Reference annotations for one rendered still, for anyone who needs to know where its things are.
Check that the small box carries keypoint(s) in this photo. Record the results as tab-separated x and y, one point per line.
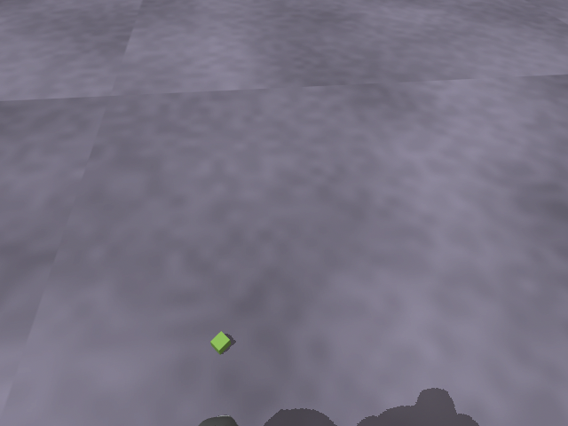
220	343

